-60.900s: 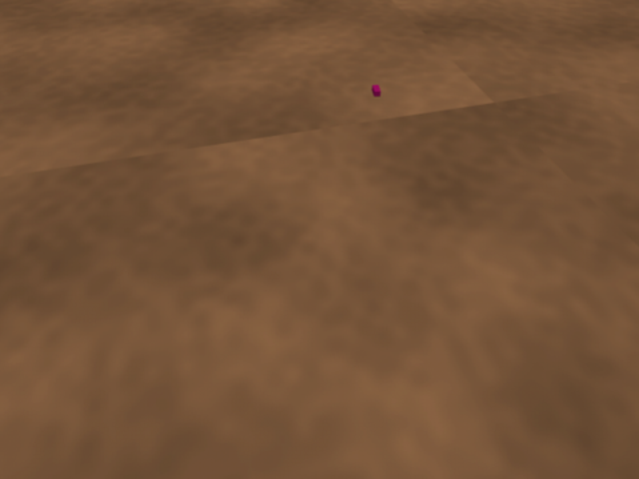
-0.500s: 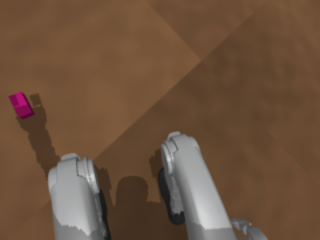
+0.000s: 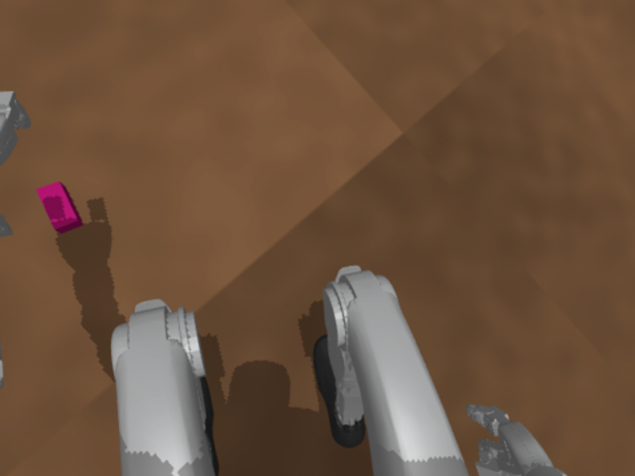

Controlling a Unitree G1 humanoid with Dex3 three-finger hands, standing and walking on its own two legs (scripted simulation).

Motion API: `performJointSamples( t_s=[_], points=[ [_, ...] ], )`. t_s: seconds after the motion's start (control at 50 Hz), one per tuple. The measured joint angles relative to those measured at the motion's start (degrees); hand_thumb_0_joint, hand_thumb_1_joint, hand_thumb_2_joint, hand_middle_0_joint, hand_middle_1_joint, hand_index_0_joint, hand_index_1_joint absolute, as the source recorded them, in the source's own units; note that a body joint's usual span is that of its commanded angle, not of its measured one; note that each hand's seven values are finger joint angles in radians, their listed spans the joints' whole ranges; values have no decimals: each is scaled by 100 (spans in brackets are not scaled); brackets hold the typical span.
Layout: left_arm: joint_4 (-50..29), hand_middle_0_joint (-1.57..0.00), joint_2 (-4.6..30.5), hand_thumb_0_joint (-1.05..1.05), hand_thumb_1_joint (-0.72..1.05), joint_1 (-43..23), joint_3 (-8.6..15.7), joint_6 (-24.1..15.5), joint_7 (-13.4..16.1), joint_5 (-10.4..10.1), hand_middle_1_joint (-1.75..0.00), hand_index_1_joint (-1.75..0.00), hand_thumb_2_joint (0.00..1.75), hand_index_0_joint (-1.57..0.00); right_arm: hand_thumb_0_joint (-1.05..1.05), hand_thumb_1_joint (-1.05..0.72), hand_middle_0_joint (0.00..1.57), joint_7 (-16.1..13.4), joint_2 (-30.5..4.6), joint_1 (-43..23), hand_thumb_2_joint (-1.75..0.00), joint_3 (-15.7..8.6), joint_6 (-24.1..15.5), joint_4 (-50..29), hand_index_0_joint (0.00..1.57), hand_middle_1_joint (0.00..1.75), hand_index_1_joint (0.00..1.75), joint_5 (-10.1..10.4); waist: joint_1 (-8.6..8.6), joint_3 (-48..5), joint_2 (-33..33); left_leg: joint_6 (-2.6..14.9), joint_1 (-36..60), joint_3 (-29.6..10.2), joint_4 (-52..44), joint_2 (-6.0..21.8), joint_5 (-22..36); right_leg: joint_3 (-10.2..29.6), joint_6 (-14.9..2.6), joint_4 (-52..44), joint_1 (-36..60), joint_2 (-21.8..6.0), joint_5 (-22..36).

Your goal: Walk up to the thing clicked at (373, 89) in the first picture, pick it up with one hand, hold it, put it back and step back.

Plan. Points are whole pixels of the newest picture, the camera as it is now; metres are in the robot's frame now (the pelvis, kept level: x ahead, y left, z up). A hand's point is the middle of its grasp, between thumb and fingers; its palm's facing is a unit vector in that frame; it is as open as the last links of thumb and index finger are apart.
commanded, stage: withdraw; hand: left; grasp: from above
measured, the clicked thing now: (60, 207) +0.52 +0.33 -0.38
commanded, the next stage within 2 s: none
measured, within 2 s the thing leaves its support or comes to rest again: neither
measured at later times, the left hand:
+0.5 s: hand out of the picture +0.49 +0.32 -0.10, palm faces -0.43 -0.06 -0.90, open 14.2 cm
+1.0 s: hand out of the picture +0.49 +0.32 -0.11, palm faces -0.38 -0.03 -0.93, open 14.1 cm
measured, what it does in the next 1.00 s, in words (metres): stands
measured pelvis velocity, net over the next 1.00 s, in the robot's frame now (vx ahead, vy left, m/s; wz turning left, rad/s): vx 0.00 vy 0.00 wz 0.01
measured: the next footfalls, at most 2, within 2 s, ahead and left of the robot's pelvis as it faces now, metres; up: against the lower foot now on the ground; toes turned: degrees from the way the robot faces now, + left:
none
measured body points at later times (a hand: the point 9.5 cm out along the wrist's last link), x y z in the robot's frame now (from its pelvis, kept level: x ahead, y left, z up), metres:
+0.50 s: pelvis +0.00 +0.00 +0.00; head +0.22 +0.06 +0.39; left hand +0.51 +0.32 -0.05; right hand +0.05 -0.27 -0.10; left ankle +0.09 +0.12 -0.36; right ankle +0.11 -0.14 -0.36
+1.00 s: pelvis +0.00 +0.00 +0.00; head +0.22 +0.08 +0.38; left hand +0.51 +0.32 -0.06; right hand +0.06 -0.27 -0.11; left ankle +0.09 +0.12 -0.36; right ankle +0.11 -0.14 -0.36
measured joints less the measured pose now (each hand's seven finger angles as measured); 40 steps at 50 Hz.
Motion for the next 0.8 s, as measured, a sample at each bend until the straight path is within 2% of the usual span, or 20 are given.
performJointSamples(
  t_s=[0.06,0.14,0.32,0.4,0.5,0.6,0.72,0.8],
  points=[
    [-50,-9,59,0,-57,14,186,1,163,97,-103,-104,103,-8,0,-93,20,27,50,50,-91,-5,2,54,20,30,30,-43,-27,79,-6,-1,-172,-6,170,-18,17,13,23,175,-162,2,2],
    [-243,-9,65,0,-57,118,305,164,269,64,-103,-104,103,-8,0,-93,20,55,168,144,-91,-57,26,121,20,30,30,-52,-9,140,30,-2,-320,16,284,-41,47,47,37,316,-310,-8,3],
    [-585,-9,-269,0,-57,353,58,480,24,-323,-103,-103,102,-8,0,-93,20,37,376,290,-91,-91,55,240,21,30,30,55,143,-43,134,-2,-115,70,72,1,0,82,56,130,-162,3,-13],
    [-370,-10,-229,0,-56,258,58,434,-30,-297,-102,-103,101,-9,0,-93,20,8,324,259,-91,-21,26,214,21,30,30,83,83,-122,155,-8,34,54,-38,24,-28,57,34,7,-23,15,-17],
    [-100,-10,67,0,-56,-42,181,336,-112,-161,-102,-103,101,-9,0,-93,20,-9,179,216,-91,42,-15,110,21,30,30,59,-31,-118,125,-15,58,19,-37,38,-32,24,28,-17,5,33,-1],
    [-140,-10,271,0,-57,-165,128,359,-291,-163,-101,-102,102,-9,0,-93,20,-23,62,235,-91,-19,33,25,20,30,30,51,-28,-79,104,-9,13,12,4,29,-25,20,30,10,-22,31,2],
    [-473,-10,135,0,-56,142,-31,278,-588,-358,-101,-102,101,-8,0,-93,20,-33,42,285,-91,-95,108,-1,20,30,30,72,109,-40,66,20,16,41,-23,16,-7,41,36,-18,-4,16,7],
    [-665,-10,-65,0,-55,377,-65,66,-500,-337,-100,-101,101,-9,0,-93,20,-31,85,268,-91,-107,99,76,20,30,30,76,168,-39,30,21,-10,48,-16,-20,9,43,5,1,-10,-16,-9]
  ],
)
